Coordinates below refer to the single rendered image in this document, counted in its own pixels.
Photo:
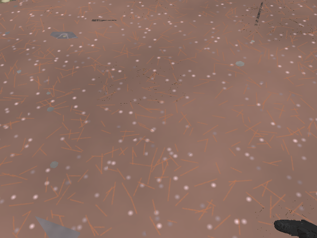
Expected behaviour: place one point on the robot right hand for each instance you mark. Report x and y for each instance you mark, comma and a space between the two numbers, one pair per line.
301, 229

